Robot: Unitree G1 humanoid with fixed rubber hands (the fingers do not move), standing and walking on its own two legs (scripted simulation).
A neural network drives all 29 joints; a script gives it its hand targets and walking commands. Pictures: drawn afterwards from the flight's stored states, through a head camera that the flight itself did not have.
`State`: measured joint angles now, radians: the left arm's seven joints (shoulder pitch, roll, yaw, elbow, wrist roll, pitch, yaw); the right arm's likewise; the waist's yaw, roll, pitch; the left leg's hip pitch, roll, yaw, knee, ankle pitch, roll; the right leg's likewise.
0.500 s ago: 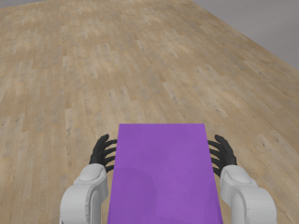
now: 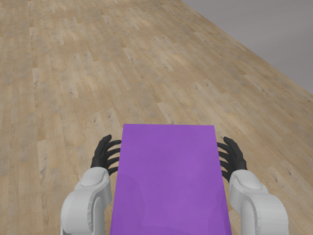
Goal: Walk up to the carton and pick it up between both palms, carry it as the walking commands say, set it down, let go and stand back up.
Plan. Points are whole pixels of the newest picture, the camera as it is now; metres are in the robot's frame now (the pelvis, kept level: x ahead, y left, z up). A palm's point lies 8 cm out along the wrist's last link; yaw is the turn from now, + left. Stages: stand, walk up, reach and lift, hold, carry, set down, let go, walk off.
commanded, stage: carry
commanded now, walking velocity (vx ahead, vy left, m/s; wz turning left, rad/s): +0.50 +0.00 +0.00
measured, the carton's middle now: (166, 186) +0.25 +0.00 +0.00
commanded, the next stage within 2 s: none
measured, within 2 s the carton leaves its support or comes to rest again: neither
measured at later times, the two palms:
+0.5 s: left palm (110, 84) +0.52 +0.17 +0.09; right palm (204, 87) +0.52 -0.12 +0.09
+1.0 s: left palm (121, 32) +0.83 +0.17 +0.10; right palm (192, 31) +0.86 -0.11 +0.09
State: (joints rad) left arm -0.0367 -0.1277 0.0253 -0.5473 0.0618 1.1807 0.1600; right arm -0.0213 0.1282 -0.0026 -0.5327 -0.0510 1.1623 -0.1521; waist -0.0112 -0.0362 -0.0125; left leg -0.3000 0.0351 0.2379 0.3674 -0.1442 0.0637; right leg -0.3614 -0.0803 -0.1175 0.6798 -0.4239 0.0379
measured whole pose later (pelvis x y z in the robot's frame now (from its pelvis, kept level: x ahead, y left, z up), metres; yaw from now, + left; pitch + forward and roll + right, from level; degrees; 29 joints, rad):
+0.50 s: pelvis +0.28 +0.03 -0.01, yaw +0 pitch +5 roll +1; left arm -0.03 -0.13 0.03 -0.52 0.05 1.21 0.17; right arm -0.03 0.13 -0.01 -0.50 -0.05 1.20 -0.15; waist -0.01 -0.02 -0.11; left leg -0.26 0.04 0.25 0.48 -0.30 0.04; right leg -0.28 -0.10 -0.10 0.98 -0.49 0.04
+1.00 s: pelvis +0.60 +0.00 +0.01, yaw +4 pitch +4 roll +2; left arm 0.01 -0.13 0.01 -0.54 0.04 1.16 0.17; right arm 0.03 0.13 0.01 -0.56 -0.07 1.17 -0.15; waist 0.05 0.00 -0.05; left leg -0.54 0.09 0.09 0.82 -0.23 -0.01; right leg -0.09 -0.06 -0.24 0.26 -0.23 -0.02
